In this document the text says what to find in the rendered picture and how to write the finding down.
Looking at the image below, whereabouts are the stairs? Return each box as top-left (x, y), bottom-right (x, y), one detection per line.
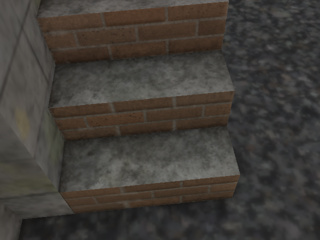
top-left (36, 0), bottom-right (240, 214)

